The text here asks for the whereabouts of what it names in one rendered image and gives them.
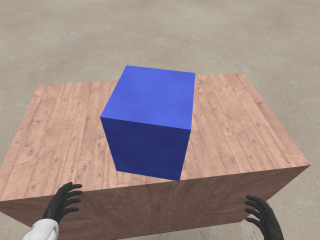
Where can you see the right robot hand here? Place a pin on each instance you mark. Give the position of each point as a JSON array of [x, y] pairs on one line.
[[268, 224]]

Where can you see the pedestal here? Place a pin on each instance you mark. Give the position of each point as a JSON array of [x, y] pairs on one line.
[[237, 148]]

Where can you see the robot left forearm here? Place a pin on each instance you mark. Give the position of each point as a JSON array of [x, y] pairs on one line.
[[44, 229]]

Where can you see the left robot hand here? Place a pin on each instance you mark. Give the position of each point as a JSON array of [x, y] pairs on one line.
[[56, 208]]

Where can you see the carton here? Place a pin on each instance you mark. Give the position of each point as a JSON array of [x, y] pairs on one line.
[[148, 119]]

